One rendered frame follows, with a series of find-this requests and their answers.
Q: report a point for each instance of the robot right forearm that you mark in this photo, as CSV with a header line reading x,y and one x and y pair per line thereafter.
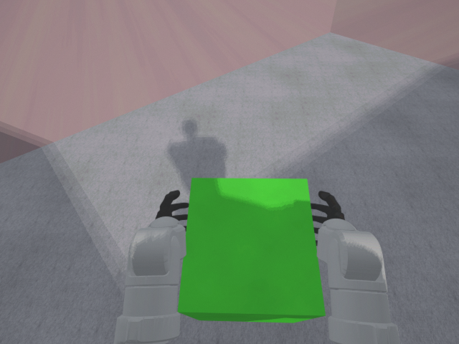
x,y
359,315

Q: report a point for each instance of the right robot hand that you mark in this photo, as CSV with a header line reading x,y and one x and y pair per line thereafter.
x,y
333,210

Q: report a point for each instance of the robot left forearm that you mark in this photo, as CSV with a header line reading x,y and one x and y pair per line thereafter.
x,y
149,308

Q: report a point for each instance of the carton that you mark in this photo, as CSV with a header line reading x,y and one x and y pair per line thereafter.
x,y
251,252

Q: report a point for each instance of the left robot hand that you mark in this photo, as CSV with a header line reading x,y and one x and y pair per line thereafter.
x,y
166,208

